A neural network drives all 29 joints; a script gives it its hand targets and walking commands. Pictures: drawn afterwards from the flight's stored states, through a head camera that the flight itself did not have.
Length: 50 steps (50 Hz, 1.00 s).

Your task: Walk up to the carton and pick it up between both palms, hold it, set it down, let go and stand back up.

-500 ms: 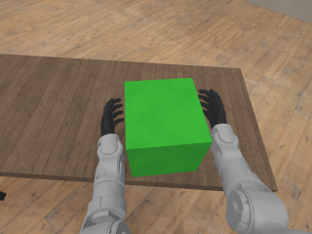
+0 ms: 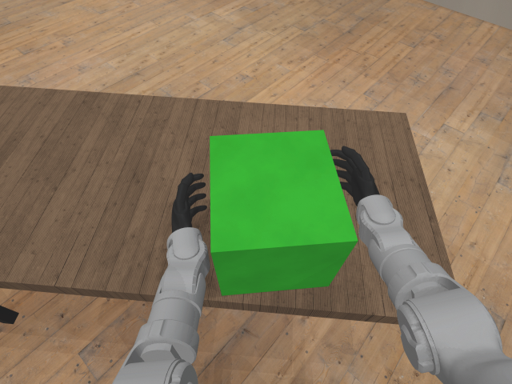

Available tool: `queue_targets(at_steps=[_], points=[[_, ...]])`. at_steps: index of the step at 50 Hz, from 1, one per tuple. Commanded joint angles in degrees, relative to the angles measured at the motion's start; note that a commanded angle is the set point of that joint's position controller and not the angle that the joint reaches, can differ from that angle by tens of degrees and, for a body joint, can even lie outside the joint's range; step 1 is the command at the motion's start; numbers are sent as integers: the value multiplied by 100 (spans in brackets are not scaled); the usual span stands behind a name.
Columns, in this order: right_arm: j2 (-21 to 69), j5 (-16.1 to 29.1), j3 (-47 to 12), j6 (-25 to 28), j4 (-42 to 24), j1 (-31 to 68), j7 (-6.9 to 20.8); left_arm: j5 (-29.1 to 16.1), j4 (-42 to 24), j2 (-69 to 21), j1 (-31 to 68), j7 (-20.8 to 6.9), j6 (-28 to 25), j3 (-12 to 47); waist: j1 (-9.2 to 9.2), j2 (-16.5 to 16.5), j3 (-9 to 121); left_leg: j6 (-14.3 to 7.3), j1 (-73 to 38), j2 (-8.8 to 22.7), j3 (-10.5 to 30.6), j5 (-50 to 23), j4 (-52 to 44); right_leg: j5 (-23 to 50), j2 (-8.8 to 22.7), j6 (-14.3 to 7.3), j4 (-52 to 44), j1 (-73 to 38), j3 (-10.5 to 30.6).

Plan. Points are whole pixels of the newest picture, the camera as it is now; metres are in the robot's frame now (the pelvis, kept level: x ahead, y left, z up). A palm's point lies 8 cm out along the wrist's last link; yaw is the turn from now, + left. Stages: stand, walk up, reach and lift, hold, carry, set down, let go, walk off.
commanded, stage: set down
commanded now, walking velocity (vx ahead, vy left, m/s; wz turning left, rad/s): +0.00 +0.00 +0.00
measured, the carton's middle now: (271, 214) +0.39 +0.03 +0.00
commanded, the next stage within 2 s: none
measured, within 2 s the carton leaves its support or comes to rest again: neither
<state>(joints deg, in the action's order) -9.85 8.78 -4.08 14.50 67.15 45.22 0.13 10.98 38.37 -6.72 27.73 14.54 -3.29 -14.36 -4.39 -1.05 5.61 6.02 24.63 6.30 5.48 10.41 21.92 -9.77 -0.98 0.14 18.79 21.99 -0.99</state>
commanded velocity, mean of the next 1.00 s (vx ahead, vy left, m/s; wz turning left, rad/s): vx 0.00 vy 0.00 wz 0.00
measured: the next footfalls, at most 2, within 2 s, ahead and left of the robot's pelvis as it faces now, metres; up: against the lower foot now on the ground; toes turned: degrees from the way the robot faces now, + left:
none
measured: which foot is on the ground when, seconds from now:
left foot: down 0.00-1.00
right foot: down 0.00-1.00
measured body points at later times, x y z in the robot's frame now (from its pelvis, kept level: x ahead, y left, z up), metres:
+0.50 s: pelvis +0.00 -0.02 +0.00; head +0.06 -0.01 +0.45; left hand +0.32 +0.18 -0.01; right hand +0.40 -0.19 +0.01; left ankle -0.01 +0.18 -0.73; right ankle -0.02 -0.13 -0.74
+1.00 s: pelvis -0.03 +0.00 +0.00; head +0.00 +0.02 +0.45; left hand +0.27 +0.20 +0.02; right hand +0.32 -0.20 +0.02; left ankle -0.01 +0.18 -0.74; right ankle -0.02 -0.13 -0.74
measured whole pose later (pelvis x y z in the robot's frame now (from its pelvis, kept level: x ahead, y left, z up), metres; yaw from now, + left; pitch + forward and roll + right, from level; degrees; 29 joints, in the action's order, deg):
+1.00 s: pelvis -0.03 +0.00 +0.00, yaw +0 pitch +8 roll -2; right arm -22.3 17.0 -8.8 18.1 52.6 20.4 9.0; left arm 3.5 21.5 -2.7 9.2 13.0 0.7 -5.0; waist -4.6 -1.6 6.1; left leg 6.1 22.1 6.3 5.5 8.6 21.9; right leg -7.9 -1.1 -0.1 19.1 19.7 -1.0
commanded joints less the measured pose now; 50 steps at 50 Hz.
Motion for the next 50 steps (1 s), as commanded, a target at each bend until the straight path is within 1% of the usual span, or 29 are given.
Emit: queue_targets(at_steps=[1, 4, 5, 9, 10, 12, 14, 17, 18, 19, 21, 22, 23, 24, 25, 28, 29, 30, 31, 33, 36, 40, 41, 42, 43, 45, 46, 49, 50], points=[[-1123, 1137, -416, 507, -191, 2403, -126, -648, -271, 92, 1769, 36, -561, 588, -768, 442, 3276, 139, -1601, -420, -1198, -4192, 846, 1900, -744, -359, 222, -423, -141], [-1280, 1222, -480, 614, -145, 2241, -99, -678, -283, 202, 1523, -22, -645, 561, -719, 406, 3308, 160, -1533, -424, -1191, -4280, 851, 2117, -740, -346, 227, -552, -133], [-1303, 1274, -544, 630, -182, 2309, -89, -713, -252, 292, 1590, -44, -681, 531, -769, 407, 3338, 147, -1413, -453, -1220, -4220, 845, 2191, -708, -329, 248, -625, -98], [-1398, 1391, -649, 752, -319, 2060, -30, -840, -255, 411, 1267, -146, -803, 544, -711, 252, 3400, 108, -1201, -484, -1230, -4032, 775, 2536, -650, -259, 306, -961, -79], [-1425, 1437, -696, 773, -358, 1981, -1, -858, -307, 443, 1151, -165, -830, 547, -740, 253, 3405, 97, -1147, -491, -1228, -3989, 756, 2649, -625, -245, 336, -1070, -56], [-1439, 1487, -755, 818, -428, 1804, 44, -895, -302, 490, 963, -220, -865, 521, -727, 175, 3373, 58, -1069, -515, -1224, -3856, 688, 2833, -579, -195, 358, -1253, -40], [-1458, 1542, -794, 893, -570, 1432, 96, -912, -557, 490, 601, -268, -908, 552, -677, 116, 3361, 45, -1165, -513, -1193, -3870, 620, 3041, -576, -161, 370, -1435, -55], [-1469, 1606, -907, 969, -749, 1085, 161, -929, -690, 567, 315, -350, -942, 523, -670, 21, 3144, -9, -1138, -552, -1185, -3677, 492, 3120, -518, -104, 356, -1655, -26], [-1473, 1604, -889, 1007, -834, 975, 178, -933, -788, 568, 229, -370, -963, 545, -624, 30, 3088, -20, -1163, -560, -1167, -3604, 452, 3138, -504, -91, 356, -1670, -24], [-1461, 1604, -916, 1044, -993, 950, 188, -960, -859, 613, 204, -395, -996, 537, -623, -51, 3036, -52, -1100, -577, -1170, -3495, 421, 3190, -483, -61, 373, -1755, -8], [-1499, 1574, -861, 1130, -1304, 964, 213, -1029, -1033, 724, 290, -421, -1078, 554, -565, -123, 3077, -99, -989, -612, -1164, -3219, 360, 3178, -439, -4, 428, -1859, 13], [-1539, 1563, -821, 1166, -1449, 825, 219, -1050, -1191, 730, 172, -418, -1117, 594, -507, -158, 3061, -106, -1017, -623, -1159, -3171, 335, 3191, -435, 17, 439, -1921, 2], [-1544, 1569, -823, 1194, -1611, 797, 235, -1100, -1289, 775, 156, -423, -1159, 627, -514, -216, 3070, -133, -976, -633, -1147, -3049, 325, 3131, -418, 35, 456, -1962, 21], [-1585, 1562, -765, 1217, -1765, 727, 248, -1144, -1432, 774, 148, -418, -1186, 703, -445, -213, 3091, -142, -1034, -634, -1134, -3009, 330, 3050, -418, 40, 457, -1962, 20], [-1581, 1563, -766, 1231, -1882, 584, 269, -1171, -1579, 792, 24, -414, -1212, 749, -446, -221, 3070, -146, -1089, -636, -1112, -2983, 313, 3013, -410, 53, 457, -1936, 8], [-1737, 1533, -609, 1215, -2255, 461, 332, -1275, -1934, 824, 58, -366, -1206, 889, -352, -230, 3081, -161, -1303, -623, -1075, -2866, 319, 2583, -420, 30, 424, -1769, -12], [-1763, 1556, -601, 1185, -2290, 235, 362, -1279, -2076, 779, -113, -347, -1186, 949, -339, -193, 3005, -158, -1467, -606, -1063, -2907, 325, 2426, -432, -5, 380, -1725, -14], [-1809, 1541, -500, 1177, -2401, 67, 381, -1287, -2283, 755, -214, -330, -1155, 1013, -267, -192, 2997, -144, -1623, -601, -1040, -2954, 327, 2346, -450, -21, 352, -1677, -49], [-1876, 1545, -449, 1155, -2471, 134, 405, -1315, -2357, 779, -106, -314, -1102, 1069, -246, -172, 2970, -150, -1705, -594, -1026, -2903, 326, 2168, -451, -35, 325, -1582, -58], [-1981, 1543, -305, 1087, -2592, -44, 466, -1291, -2535, 768, -225, -275, -957, 1091, -207, -166, 2898, -155, -1949, -574, -994, -2917, 302, 1917, -471, -69, 230, -1441, -75], [-2062, 1572, -180, 978, -2695, -385, 549, -1240, -2782, 691, -455, -242, -699, 1153, -130, -201, 2714, -197, -2224, -560, -972, -2791, 224, 1576, -472, -107, 91, -1371, -103], [-2260, 1565, 15, 847, -2753, -680, 671, -1078, -3071, 553, -678, -178, -301, 1142, -62, -243, 2531, -228, -2429, -541, -930, -2858, 136, 1493, -489, -161, -18, -1377, -135], [-2300, 1579, 15, 806, -2734, -823, 711, -1008, -3085, 528, -833, -169, -211, 1112, -78, -270, 2396, -237, -2474, -541, -927, -2847, 103, 1448, -484, -173, -53, -1400, -135], [-2354, 1595, 56, 787, -2762, -930, 755, -978, -3201, 449, -894, -157, -119, 1159, -36, -227, 2356, -232, -2569, -529, -912, -2880, 84, 1426, -494, -192, -87, -1367, -160], [-2390, 1599, 76, 746, -2741, -924, 797, -917, -3181, 441, -895, -138, -32, 1143, -51, -235, 2237, -243, -2527, -524, -906, -2808, 60, 1318, -497, -216, -110, -1327, -155], [-2456, 1627, 117, 692, -2770, -1166, 890, -848, -3391, 321, -1116, -106, 103, 1249, -4, -220, 2106, -248, -2656, -503, -862, -2818, 25, 1278, -509, -250, -143, -1284, -188], [-2518, 1631, 174, 678, -2765, -1132, 936, -841, -3456, 294, -1031, -96, 154, 1306, 43, -177, 2060, -238, -2657, -494, -846, -2747, 11, 1159, -514, -273, -151, -1230, -197], [-2561, 1619, 224, 609, -2856, -1159, 1052, -783, -3546, 264, -952, -33, 279, 1378, 18, -120, 1869, -267, -2503, -499, -828, -2321, -42, 775, -458, -322, -165, -1085, -179], [-2575, 1626, 257, 583, -2851, -1301, 1085, -807, -3652, 241, -1035, -13, 299, 1443, 73, -110, 1811, -272, -2501, -503, -804, -2136, -67, 688, -440, -332, -170, -1064, -184]])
